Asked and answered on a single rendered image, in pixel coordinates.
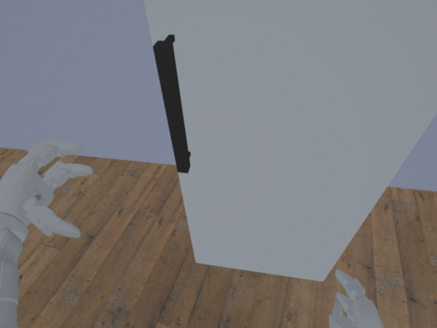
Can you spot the left robot hand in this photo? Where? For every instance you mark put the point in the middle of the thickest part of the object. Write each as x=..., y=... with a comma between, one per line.
x=22, y=182

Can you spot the right robot hand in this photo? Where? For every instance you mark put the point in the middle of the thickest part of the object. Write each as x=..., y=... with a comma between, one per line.
x=361, y=311

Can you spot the fridge door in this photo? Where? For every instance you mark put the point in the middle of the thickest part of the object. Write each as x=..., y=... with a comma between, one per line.
x=298, y=114

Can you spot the handle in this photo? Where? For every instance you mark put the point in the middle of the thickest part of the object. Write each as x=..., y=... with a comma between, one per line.
x=167, y=72

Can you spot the left robot forearm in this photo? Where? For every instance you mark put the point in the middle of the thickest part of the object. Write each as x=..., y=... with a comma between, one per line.
x=12, y=234

